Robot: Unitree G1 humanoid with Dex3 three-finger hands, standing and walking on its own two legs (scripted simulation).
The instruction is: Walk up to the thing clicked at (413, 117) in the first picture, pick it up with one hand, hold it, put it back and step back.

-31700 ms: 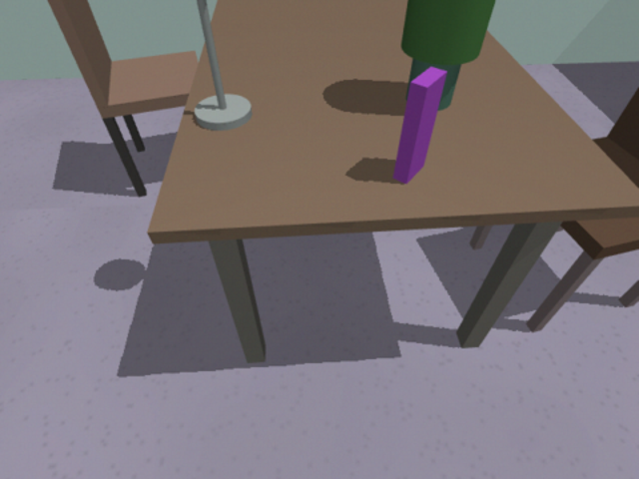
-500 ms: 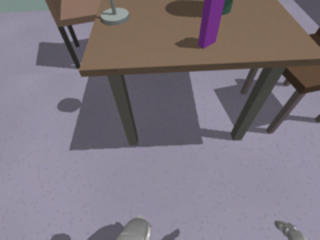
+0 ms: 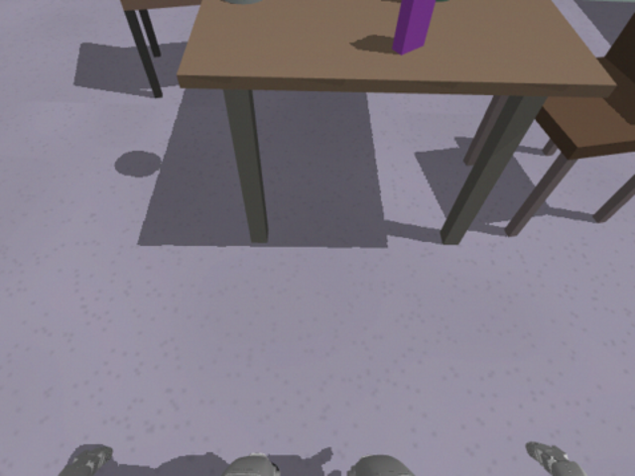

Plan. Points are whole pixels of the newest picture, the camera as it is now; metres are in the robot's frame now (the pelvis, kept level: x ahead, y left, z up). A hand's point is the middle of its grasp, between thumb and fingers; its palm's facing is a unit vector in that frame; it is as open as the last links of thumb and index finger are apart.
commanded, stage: step back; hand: right
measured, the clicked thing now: (418, 0) +0.99 -0.18 +0.09
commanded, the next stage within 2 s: stand in 1.34 s
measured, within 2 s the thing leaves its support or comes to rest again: neither
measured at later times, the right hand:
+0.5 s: hand out of the picture -0.07 -0.28 -0.16, palm faces -0.12 +0.92 -0.37, open 7.4 cm
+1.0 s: hand out of the picture -0.05 -0.26 -0.14, palm faces -0.09 +0.93 -0.35, open 7.4 cm
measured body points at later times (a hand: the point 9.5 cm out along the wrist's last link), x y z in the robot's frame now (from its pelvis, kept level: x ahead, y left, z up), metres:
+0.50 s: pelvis -0.15 -0.02 -0.01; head -0.12 -0.02 +0.44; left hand -0.08 +0.32 -0.11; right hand -0.06 -0.32 -0.13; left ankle -0.17 +0.10 -0.73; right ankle -0.09 -0.13 -0.72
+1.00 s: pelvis -0.14 -0.01 +0.01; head -0.13 +0.00 +0.46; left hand -0.09 +0.30 -0.12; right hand -0.04 -0.31 -0.12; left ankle -0.16 +0.10 -0.73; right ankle -0.12 -0.14 -0.73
